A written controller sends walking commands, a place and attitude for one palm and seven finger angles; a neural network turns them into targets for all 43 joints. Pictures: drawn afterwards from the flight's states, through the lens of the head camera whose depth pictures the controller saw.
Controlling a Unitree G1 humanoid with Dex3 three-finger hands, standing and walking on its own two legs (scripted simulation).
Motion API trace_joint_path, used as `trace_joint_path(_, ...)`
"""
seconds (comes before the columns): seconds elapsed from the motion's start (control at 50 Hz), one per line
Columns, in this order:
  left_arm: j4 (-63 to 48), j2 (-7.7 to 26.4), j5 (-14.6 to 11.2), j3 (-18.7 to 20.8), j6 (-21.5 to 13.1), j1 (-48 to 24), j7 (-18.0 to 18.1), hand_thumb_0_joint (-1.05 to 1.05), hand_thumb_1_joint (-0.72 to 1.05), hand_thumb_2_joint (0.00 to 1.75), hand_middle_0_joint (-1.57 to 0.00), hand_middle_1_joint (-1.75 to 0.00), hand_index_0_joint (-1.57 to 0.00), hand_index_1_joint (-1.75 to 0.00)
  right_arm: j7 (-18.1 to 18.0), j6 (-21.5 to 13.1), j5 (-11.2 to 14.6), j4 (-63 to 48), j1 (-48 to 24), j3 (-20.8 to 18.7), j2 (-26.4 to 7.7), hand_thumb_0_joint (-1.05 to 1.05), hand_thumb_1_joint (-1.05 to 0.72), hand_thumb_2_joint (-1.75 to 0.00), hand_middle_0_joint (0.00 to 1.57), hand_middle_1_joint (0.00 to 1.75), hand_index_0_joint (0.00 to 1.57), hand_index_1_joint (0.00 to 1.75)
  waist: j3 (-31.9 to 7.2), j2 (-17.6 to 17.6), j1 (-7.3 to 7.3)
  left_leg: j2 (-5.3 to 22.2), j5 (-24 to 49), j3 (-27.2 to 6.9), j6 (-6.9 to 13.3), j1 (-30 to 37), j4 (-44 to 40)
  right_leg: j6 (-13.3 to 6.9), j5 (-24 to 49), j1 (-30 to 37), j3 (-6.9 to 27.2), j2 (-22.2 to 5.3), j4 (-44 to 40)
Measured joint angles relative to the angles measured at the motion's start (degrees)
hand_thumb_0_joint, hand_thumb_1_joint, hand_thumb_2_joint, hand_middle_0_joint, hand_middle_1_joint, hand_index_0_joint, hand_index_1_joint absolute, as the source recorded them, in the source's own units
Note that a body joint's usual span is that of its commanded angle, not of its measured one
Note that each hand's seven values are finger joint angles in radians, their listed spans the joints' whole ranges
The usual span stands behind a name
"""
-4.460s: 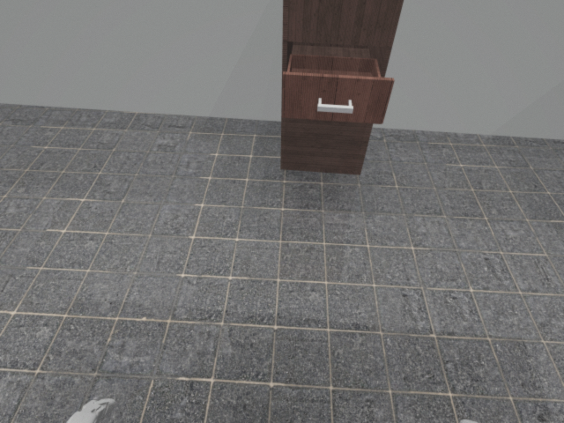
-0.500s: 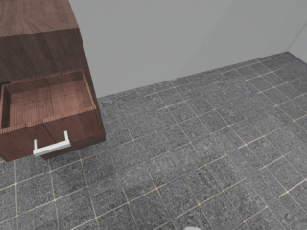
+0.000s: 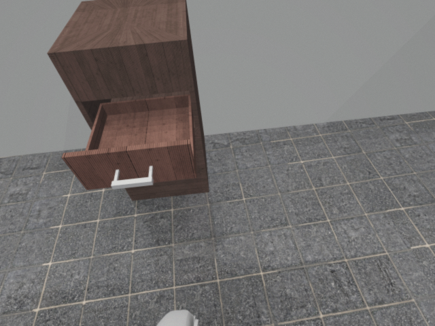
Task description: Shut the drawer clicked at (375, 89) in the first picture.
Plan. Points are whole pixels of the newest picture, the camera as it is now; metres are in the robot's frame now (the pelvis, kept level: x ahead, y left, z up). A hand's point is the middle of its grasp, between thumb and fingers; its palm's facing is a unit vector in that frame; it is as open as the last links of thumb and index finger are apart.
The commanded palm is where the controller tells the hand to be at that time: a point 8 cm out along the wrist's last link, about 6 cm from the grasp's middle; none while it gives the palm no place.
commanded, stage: turn to face it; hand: left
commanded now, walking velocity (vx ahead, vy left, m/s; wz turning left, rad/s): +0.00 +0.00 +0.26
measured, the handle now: (133, 177) +0.56 +0.31 -0.18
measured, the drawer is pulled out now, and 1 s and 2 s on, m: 0.27 0.27 0.27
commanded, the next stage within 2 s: take the last steps up to it in 0.04 s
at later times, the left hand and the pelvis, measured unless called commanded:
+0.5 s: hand out of the picture +0.02 +0.27 -0.18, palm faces +0.16 -0.97 -0.18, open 7.3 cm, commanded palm none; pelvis +0.02 +0.07 +0.01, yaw +6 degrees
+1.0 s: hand (142, 289) +0.22 +0.20 -0.16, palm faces +0.18 -0.96 -0.22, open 7.2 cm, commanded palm none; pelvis +0.16 +0.01 +0.00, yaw +7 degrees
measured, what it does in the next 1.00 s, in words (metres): walks ahead: left foot, then right foot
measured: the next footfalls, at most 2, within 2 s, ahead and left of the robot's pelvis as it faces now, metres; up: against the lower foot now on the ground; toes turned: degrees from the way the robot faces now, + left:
left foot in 0.20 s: +0.02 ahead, +0.14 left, +0.00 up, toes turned +8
right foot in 0.84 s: +0.24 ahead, -0.06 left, +0.00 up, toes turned +0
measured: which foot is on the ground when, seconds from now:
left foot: up 0.00-0.18, down 0.20-0.84, up 0.86-1.00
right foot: down 0.00-0.22, up 0.24-0.82, down 0.84-1.00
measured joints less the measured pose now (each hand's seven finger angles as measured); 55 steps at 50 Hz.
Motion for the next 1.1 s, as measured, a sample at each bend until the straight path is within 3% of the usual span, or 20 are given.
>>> trace_joint_path(0.12, 1.82, 0.07, 0.72, -0.15, 0.24, 3.22, -0.29, 0.0, 0.91, 0.9, -0.21, -0.3, -0.2, -0.3, -0.11, -0.01, 0.49, 0.08, -5.16, 1.22, 0.51, 0.01, -0.92, -0.9, 0.2, 0.3, 0.2, 0.3, 1.92, -1.35, 2.63, 0.8, -3.35, 2.41, 0.76, 6.89, -13.58, 1.39, -1.22, -1.16, -2.0, -1.93, 2.4)
trace_joint_path(0.18, 3.36, 1.11, 0.66, 0.33, 0.65, 4.75, -0.25, 0.0, 0.91, 0.9, -0.21, -0.3, -0.2, -0.3, -0.21, -1.14, 0.73, -0.64, -7.33, 2.03, 1.33, 0.01, -0.92, -0.9, 0.2, 0.3, 0.2, 0.3, 2.26, -2.41, 3.65, -0.15, -0.23, 4.2, 1.76, 11.91, -24.03, 2.65, -2.24, -2.19, -2.95, -2.6, 4.57)
trace_joint_path(0.2, 3.86, 1.57, 0.41, 0.51, 0.79, 5.45, -0.25, 0.0, 0.91, 0.9, -0.21, -0.3, -0.2, -0.3, -0.2, -1.83, 0.66, -1.01, -7.67, 2.38, 1.53, 0.01, -0.91, -0.9, 0.2, 0.3, 0.2, 0.3, 2.03, -2.68, 3.79, -0.32, 2.91, 4.9, 2.73, 14.33, -29.0, 3.19, -3.09, -2.87, -3.24, -2.77, 6.23)
trace_joint_path(0.24, 5.32, 3.05, 0.01, 1.04, 1.63, 5.58, -0.28, 0.0, 0.91, 0.9, -0.21, -0.3, -0.2, -0.3, -0.27, -3.26, 0.4, -1.23, -8.34, 2.93, 2.87, 0.01, -0.91, -0.9, 0.2, 0.3, 0.2, 0.3, 2.4, -4.94, 4.36, -1.55, 2.65, 5.63, 5.99, 14.92, -29.33, 3.47, -7.59, -5.96, -0.71, -3.7, 14.07)
trace_joint_path(0.28, 6.58, 3.82, 0.23, 1.25, 2.57, 5.73, -0.24, 0.0, 0.91, 0.9, -0.2, -0.3, -0.2, -0.3, -0.39, -4.13, 0.34, -1.42, -7.76, 3.7, 3.88, 0.01, -0.91, -0.9, 0.2, 0.3, 0.2, 0.3, 1.91, -5.34, 4.84, -1.29, 2.02, 5.8, 7.3, 16.23, -29.55, 3.41, -12.4, -9.65, 1.97, -2.32, 24.15)
trace_joint_path(0.34, 8.09, 4.22, 0.44, 1.44, 2.77, 5.01, -1.01, 0.0, 0.91, 0.9, -0.2, -0.3, -0.2, -0.3, -1.17, -5.19, 0.29, -0.99, -5.29, 4.29, 5.07, 0.01, -0.91, -0.9, 0.2, 0.3, 0.2, 0.3, 0.46, -4.66, 4.09, -1.09, 3.62, 4.94, 7.57, 19.52, -33.78, 3.28, -8.71, -13.95, 3.5, -1.24, 33.5)
trace_joint_path(0.4, 8.14, 4.21, 0.58, 1.33, 1.88, 3.83, -1.67, 0.0, 0.91, 0.9, -0.2, -0.3, -0.2, -0.3, -1.43, -5.98, 0.52, 0.47, -2.11, 4.6, 6.05, 0.01, -0.91, -0.9, 0.2, 0.3, 0.2, 0.3, -0.71, -4.35, 3.55, -1.69, 5.8, 4.26, 8.2, 22.77, -38.76, 3.51, -2.8, -16.96, 4.51, -1.41, 36.12)
trace_joint_path(0.54, 7.82, 2.88, 0.64, 1.11, 1.27, 0.88, -1.99, 0.0, 0.91, 0.9, -0.2, -0.3, -0.2, -0.3, -2.12, -7.14, 0.7, 4.46, 6.06, 3.62, 5.88, 0.0, -0.93, -0.9, 0.2, 0.3, 0.2, 0.3, -2.41, -4.49, 1.78, -3.92, 7.84, 4.44, 8.93, 28.13, -45.98, 4.17, 3.96, -20.63, 5.5, -1.82, 32.55)
trace_joint_path(0.66, 7.53, 1.57, 0.37, 0.89, 1.38, -2.82, -2.29, 0.0, 0.91, 0.9, -0.2, -0.3, -0.2, -0.3, -2.42, -7.33, 0.23, 8.4, 12.87, 3.54, 6.44, 0.01, -0.92, -0.9, 0.2, 0.3, 0.2, 0.3, -1.93, -3.72, -0.89, -4.63, 6.95, 4.29, 8.34, 31.22, -48.34, 3.49, 4.25, -20.3, 4.37, -1.44, 23.62)
trace_joint_path(0.76, 6.32, 0.12, 0.06, 0.82, 0.69, -6.25, -2.53, 0.0, 0.91, 0.9, -0.2, -0.3, -0.2, -0.3, -2.37, -7.01, -0.28, 11.39, 16.75, 3.42, 6.6, 0.01, -0.92, -0.9, 0.2, 0.3, 0.2, 0.3, -1.02, -1.71, -3.13, -3.54, 3.85, 4.03, 6.76, 32.59, -47.1, 1.78, 2.57, -17.56, 3.34, -0.22, 14.6)
trace_joint_path(0.82, 5.18, -0.45, 0.07, 0.81, -0.8, -7.5, -2.66, 0.0, 0.91, 0.9, -0.2, -0.3, -0.2, -0.3, -2.25, -6.79, -0.24, 12.82, 18.25, 3.47, 6.73, 0.01, -0.91, -0.9, 0.2, 0.3, 0.2, 0.3, -0.69, -0.53, -3.61, -2.05, -0.51, 3.92, 5.19, 31.98, -42.22, 0.43, 4.0, -12.81, 2.37, 1.27, 6.6)
trace_joint_path(0.88, 4.57, -0.96, -0.02, 0.77, -3.38, -8.23, -2.15, 0.0, 0.91, 0.9, -0.2, -0.3, -0.2, -0.3, -1.75, -6.07, 0.4, 13.64, 17.41, 3.52, 7.21, 0.01, -0.91, -0.9, 0.2, 0.3, 0.2, 0.3, 0.61, 0.33, -3.08, -0.28, -6.4, 2.78, 5.79, 23.58, -20.24, -1.98, 6.34, -11.02, 0.65, 2.61, 7.01)
trace_joint_path(0.92, 4.87, -1.53, -0.39, 0.6, -3.88, -7.11, -1.84, 0.0, 0.91, 0.9, -0.2, -0.3, -0.2, -0.3, -1.47, -5.7, 0.52, 13.38, 15.66, 3.09, 7.1, 0.01, -0.91, -0.9, 0.2, 0.3, 0.2, 0.3, 0.51, 0.5, -2.48, 0.44, -5.04, 2.54, 6.48, 16.57, -6.34, -2.81, 4.41, -8.7, -0.27, 3.32, 5.95)
trace_joint_path(0.96, 5.83, -2.12, -0.49, 0.51, -3.76, -5.1, -1.36, 0.0, 0.91, 0.9, -0.2, -0.3, -0.2, -0.3, -1.34, -5.45, 0.32, 12.29, 13.38, 2.56, 6.66, 0.01, -0.91, -0.9, 0.2, 0.3, 0.2, 0.3, -0.32, 0.41, -1.85, 1.64, -1.21, 3.13, 6.37, 10.57, 0.22, -2.96, 4.57, -5.97, -0.62, 3.89, 2.71)
trace_joint_path(1.02, 7.03, -1.75, -0.8, 1.6, -4.14, -2.19, 0.05, -0.02, 0.95, 0.9, -0.21, -0.3, -0.2, -0.3, -1.37, -5.43, -0.02, 9.84, 9.53, 1.98, 5.96, 0.01, -0.91, -0.9, 0.2, 0.3, 0.2, 0.3, -1.49, 0.71, -1.2, 3.71, 3.61, 3.32, 5.18, 3.76, 0.7, -3.28, 5.93, -2.26, -1.38, 4.79, -2.49)
trace_joint_path(1.1, 9.22, -1.31, -0.21, 1.04, -4.1, 1.91, -0.13, -0.02, 0.96, 0.9, -0.2, -0.3, -0.2, -0.3, -1.07, -5.22, -0.2, 6.88, 4.0, 1.51, 5.11, 0.01, -0.92, -0.9, 0.2, 0.3, 0.19, 0.3, -2.44, 0.98, -0.22, 5.34, 7.7, 3.8, 3.86, -1.0, -4.8, -3.49, 6.46, 0.9, -1.51, 5.49, -6.71)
